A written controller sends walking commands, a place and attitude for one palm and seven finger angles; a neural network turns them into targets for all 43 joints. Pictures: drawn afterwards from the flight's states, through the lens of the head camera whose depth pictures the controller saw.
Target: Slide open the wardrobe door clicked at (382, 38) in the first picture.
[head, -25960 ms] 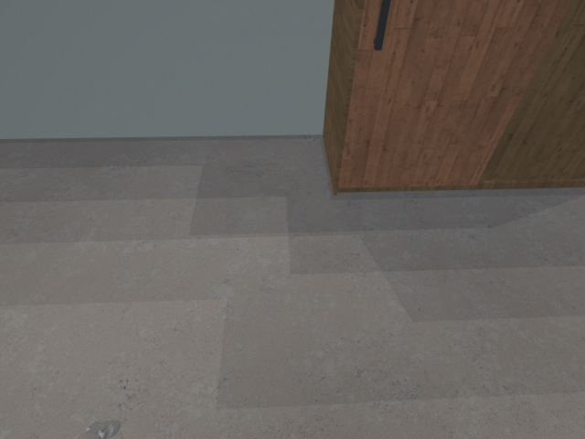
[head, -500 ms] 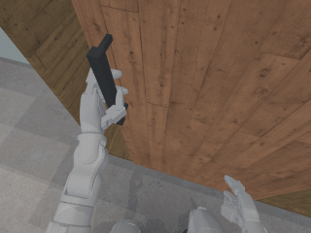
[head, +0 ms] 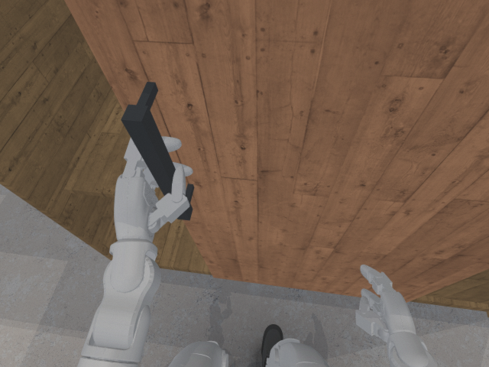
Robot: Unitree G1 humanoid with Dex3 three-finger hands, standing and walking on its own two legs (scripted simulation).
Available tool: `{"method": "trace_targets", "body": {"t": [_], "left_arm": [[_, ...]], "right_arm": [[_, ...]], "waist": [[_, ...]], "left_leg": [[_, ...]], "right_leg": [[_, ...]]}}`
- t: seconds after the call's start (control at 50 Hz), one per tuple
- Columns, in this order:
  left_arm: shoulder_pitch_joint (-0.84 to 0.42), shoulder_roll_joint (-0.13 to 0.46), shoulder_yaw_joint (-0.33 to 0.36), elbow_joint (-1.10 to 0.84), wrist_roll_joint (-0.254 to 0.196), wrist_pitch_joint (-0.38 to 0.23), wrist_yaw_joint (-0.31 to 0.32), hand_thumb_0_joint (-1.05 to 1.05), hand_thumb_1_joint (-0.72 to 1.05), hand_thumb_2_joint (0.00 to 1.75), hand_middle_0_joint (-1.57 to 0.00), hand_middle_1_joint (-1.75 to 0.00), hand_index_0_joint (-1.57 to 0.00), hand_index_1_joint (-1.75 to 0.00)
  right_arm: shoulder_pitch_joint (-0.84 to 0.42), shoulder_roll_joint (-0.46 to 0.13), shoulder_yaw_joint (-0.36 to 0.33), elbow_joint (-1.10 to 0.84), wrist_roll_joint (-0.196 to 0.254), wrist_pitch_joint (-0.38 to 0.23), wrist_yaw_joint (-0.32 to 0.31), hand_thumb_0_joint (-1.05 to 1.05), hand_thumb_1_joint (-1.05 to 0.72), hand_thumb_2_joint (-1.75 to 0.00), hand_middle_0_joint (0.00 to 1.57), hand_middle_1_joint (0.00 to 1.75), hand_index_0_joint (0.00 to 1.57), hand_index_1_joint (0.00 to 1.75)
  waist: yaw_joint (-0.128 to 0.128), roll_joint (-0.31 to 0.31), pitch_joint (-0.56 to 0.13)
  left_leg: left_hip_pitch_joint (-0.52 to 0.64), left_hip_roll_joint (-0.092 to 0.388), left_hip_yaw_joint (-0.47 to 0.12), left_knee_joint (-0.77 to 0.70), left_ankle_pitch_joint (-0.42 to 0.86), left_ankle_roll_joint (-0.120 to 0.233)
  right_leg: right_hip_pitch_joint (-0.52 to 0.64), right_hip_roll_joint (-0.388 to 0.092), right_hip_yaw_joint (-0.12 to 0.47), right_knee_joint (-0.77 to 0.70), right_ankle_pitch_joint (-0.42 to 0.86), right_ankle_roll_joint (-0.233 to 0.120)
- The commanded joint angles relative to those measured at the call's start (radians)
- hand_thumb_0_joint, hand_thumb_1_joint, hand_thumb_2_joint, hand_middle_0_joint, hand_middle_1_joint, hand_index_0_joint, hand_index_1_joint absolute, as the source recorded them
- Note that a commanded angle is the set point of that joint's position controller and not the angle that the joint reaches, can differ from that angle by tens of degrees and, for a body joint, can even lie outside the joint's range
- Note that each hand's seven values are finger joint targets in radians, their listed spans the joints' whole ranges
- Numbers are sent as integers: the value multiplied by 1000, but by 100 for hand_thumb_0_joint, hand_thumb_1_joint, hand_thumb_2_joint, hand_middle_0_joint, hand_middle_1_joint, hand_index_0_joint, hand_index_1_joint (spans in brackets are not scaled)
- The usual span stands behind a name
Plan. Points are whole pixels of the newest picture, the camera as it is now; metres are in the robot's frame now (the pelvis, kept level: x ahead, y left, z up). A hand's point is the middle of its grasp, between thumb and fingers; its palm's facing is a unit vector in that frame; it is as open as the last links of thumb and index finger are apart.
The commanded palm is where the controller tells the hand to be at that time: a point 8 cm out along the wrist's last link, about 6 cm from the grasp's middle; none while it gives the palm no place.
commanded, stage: step sideways, sliding the door along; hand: left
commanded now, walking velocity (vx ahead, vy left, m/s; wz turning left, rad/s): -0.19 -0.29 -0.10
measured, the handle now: (170, 163) +0.37 +0.15 +0.11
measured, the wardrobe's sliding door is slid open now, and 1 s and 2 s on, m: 0.38 0.62 0.62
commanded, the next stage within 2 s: stop walking and hold the door there in 1.40 s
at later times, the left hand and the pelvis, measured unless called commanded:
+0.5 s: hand (288, 208) +0.31 -0.02 +0.11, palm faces +0.15 -0.97 -0.18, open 6.4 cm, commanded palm +0.28 -0.01 +0.11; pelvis -0.08 -0.15 -0.01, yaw -7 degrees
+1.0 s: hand (370, 213) +0.30 -0.13 +0.12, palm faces +0.22 -0.97 -0.07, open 6.2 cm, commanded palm +0.28 -0.15 +0.11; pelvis -0.10 -0.30 +0.01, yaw -2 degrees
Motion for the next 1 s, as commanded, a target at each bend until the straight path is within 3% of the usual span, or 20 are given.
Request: {"method": "trace_targets", "body": {"t": [0.0,0.02,0.04,0.06,0.08,0.16,0.22,0.36,0.4,0.42,0.44,0.48,0.52,0.58,0.66,0.68,0.7,0.72,0.8,0.98], "left_arm": [[-299,97,-141,-342,35,-188,-101,0,90,90,-45,-140,-45,-140],[-321,141,-112,-343,25,-194,-103,0,90,90,-45,-140,-45,-140],[-330,107,-119,-328,22,-199,-113,0,90,90,-45,-140,-45,-140],[-352,126,-89,-291,39,-189,-106,0,90,90,-45,-140,-45,-140],[-351,154,-20,-258,31,-164,-97,0,90,90,-45,-140,-45,-140],[-393,88,-63,-169,17,-74,-111,0,90,90,-45,-140,-45,-140],[-460,95,-57,-151,11,-42,-116,0,90,90,-45,-140,-45,-140],[-505,126,-20,-98,-2,-68,-99,0,90,90,-45,-140,-45,-140],[-540,157,-12,-115,0,-83,-91,0,90,90,-45,-140,-45,-140],[-556,186,-15,-120,5,-81,-83,0,90,90,-45,-140,-45,-140],[-553,230,12,-112,7,-73,-66,0,90,90,-45,-140,-45,-140],[-560,225,39,-47,-4,-43,-63,0,90,90,-45,-140,-45,-140],[-671,204,46,-67,-6,-58,-44,0,90,90,-45,-140,-45,-140],[-715,149,18,5,-10,-64,-43,0,90,90,-45,-140,-45,-140],[-834,99,-57,17,-18,-70,-63,0,90,90,-45,-140,-45,-140],[-862,86,-78,14,-28,-76,-72,0,90,90,-45,-140,-45,-140],[-886,36,-129,9,-34,-80,-85,0,90,90,-45,-140,-45,-140],[-889,33,-133,74,-26,-71,-91,0,90,90,-45,-140,-45,-140],[-1011,28,-159,64,-14,-40,-117,0,90,90,-45,-140,-45,-140],[-983,7,-166,123,-43,-30,-126,0,90,90,-45,-140,-45,-140]], "right_arm": [[26,-21,-7,-140,-10,-26,-12,0,-90,-90,20,30,20,30],[16,-45,-18,-149,-13,-23,-19,0,-90,-90,20,30,20,30],[-6,-78,-32,-178,-28,-35,-20,0,-90,-90,20,30,20,30],[-36,-71,-24,-172,-44,-52,-31,0,-90,-90,20,30,20,30],[-67,-69,-22,-152,-40,-60,-33,0,-90,-90,20,30,20,30],[13,-111,-44,-108,-26,-43,-28,0,-90,-90,20,30,20,30],[39,-119,-56,-111,-14,-29,-32,0,-90,-90,20,30,20,30],[55,-97,-62,-91,8,-53,-19,0,-90,-90,20,30,20,30],[36,-70,-53,-92,28,-64,-15,0,-90,-90,20,30,20,30],[28,-44,-40,-98,37,-63,-18,0,-90,-90,20,30,20,30],[-16,-8,-25,-111,33,-59,-29,0,-90,-90,20,30,20,30],[-22,-57,-47,-75,9,-50,-64,0,-90,-90,20,30,20,30],[-44,-47,-24,-37,-6,-41,-84,0,-90,-90,20,30,20,30],[-25,-57,-19,-30,-9,-9,-88,0,-90,-90,20,30,20,30],[20,-82,-29,-33,-10,1,-100,0,-90,-90,20,30,20,30],[33,-108,-43,-43,-9,-4,-97,0,-90,-90,20,30,20,30],[27,-118,-52,-53,-7,-10,-85,0,-90,-90,20,30,20,30],[3,-111,-40,-60,3,0,-64,0,-90,-90,20,30,20,30],[-1,-115,-50,-23,6,-1,-36,0,-90,-90,20,30,20,30],[36,-110,-57,-83,23,-17,-35,0,-90,-90,20,30,20,30]], "waist": [[-74,-4,-568],[-86,105,-524],[-65,328,-469],[-43,227,-448],[-23,181,-428],[-36,216,-305],[-58,210,-305],[-90,407,-393],[-70,265,-446],[-70,82,-451],[-48,-140,-488],[-2,-358,-561],[-32,-235,-520],[-38,-245,-513],[-80,-68,-535],[-96,90,-544],[-69,309,-555],[-57,247,-551],[-71,248,-437],[-88,360,-465]], "left_leg": [[329,110,-6,-397,281,28],[453,254,-127,-472,434,70],[474,577,-456,-535,787,211],[366,688,-510,-483,986,297],[265,668,-349,-484,922,276],[352,509,-83,-414,959,154],[337,463,-27,-427,1003,114],[404,382,55,-300,1018,55],[339,299,56,-168,758,119],[177,222,48,-67,374,160],[-55,147,57,108,-54,140],[-91,114,-92,362,-113,35],[-173,104,-67,324,-57,22],[-111,90,9,72,8,21],[258,151,16,-416,385,46],[515,337,-186,-465,652,118],[711,616,-502,-424,1108,239],[698,658,-544,-394,1189,294],[558,524,-189,-366,1016,213],[468,404,29,-308,1031,128]], "right_leg": [[215,-206,259,6,267,33],[34,-142,207,125,76,74],[-180,-40,123,366,-347,143],[-165,-17,209,634,-413,140],[-125,-17,272,772,-385,128],[-261,-31,139,709,-330,176],[-146,-18,42,533,-313,191],[94,33,-56,66,-237,179],[261,-15,-34,-137,35,159],[368,-119,66,-136,264,115],[483,-294,194,-26,623,35],[448,-321,208,6,525,5],[517,-299,164,39,524,-49],[518,-274,124,42,518,-50],[297,-219,92,183,295,4],[10,-152,44,340,51,73],[-284,-60,50,522,-451,133],[-288,-64,146,677,-488,114],[-370,-105,125,732,-318,136],[-3,-25,-74,257,-239,164]]}}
